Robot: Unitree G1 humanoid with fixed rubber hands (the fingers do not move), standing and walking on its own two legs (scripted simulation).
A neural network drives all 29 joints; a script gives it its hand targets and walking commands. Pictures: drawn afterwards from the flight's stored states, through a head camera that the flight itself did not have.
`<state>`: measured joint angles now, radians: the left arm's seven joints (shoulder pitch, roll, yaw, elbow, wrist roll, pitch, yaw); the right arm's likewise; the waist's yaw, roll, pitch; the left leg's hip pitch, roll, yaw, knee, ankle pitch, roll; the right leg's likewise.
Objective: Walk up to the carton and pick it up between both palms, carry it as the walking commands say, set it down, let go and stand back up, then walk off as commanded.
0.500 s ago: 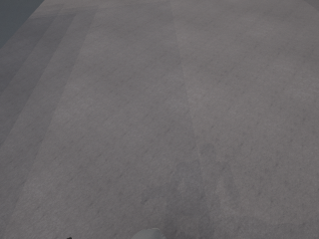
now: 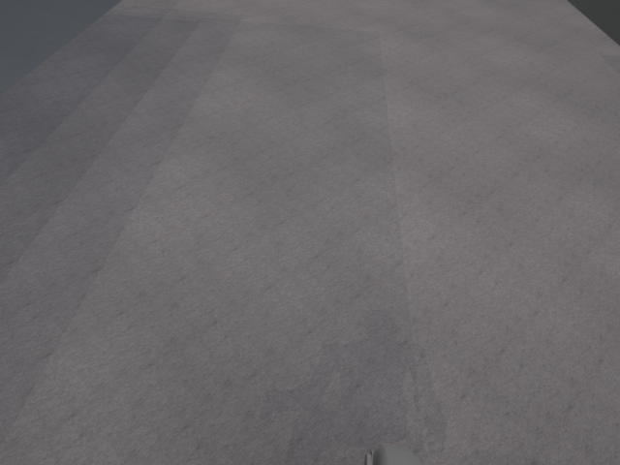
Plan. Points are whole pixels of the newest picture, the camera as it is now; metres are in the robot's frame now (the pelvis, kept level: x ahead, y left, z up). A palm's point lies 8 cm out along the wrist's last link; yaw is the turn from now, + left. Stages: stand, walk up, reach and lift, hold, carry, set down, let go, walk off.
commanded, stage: walk off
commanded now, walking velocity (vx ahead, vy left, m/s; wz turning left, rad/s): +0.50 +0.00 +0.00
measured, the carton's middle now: out of the picture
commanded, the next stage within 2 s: none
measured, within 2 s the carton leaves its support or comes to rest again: neither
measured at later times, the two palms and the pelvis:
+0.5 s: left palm (176, 406) +0.23 +0.21 -0.13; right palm (473, 343) +0.34 -0.28 -0.14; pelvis +0.26 -0.04 +0.00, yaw +2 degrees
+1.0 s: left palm (175, 225) +0.60 +0.29 -0.13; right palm (411, 276) +0.48 -0.20 -0.13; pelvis +0.52 +0.05 +0.00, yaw +0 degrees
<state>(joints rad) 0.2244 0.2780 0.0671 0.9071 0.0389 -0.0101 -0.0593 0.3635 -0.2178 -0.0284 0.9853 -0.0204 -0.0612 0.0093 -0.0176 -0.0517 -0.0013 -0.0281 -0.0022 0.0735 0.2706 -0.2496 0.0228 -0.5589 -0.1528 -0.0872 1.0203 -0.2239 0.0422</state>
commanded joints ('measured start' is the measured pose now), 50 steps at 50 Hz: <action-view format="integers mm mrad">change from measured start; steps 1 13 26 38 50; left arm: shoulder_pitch -116 214 150 219 -17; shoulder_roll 29 117 15 19 -54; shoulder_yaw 6 37 -8 -8 2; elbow -79 7 95 111 10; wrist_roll -4 13 -20 -24 -2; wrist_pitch -6 -54 -104 -73 -4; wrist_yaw -4 47 54 62 23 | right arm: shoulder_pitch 50 99 -181 98 46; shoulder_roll -119 -132 -4 -167 -58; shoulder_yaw -19 -22 -12 -67 -24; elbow -4 58 -58 7 72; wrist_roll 1 9 -17 -41 4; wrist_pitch -22 -24 31 -26 -59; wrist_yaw -8 -21 33 -5 -16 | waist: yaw -19 190 11 -140 19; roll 167 69 -26 127 135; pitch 127 -140 110 -164 75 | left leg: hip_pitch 20 -215 -553 173 -94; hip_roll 257 182 173 255 262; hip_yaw -183 -10 -27 -166 -118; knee -158 609 645 153 -133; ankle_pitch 149 530 134 -25 267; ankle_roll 122 36 -52 64 109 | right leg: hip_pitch -181 728 341 279 -105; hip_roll -16 -9 -88 -18 -27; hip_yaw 17 89 92 -51 40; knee -90 -543 -911 -165 16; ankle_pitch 68 -25 119 212 84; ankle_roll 21 -148 -183 -92 4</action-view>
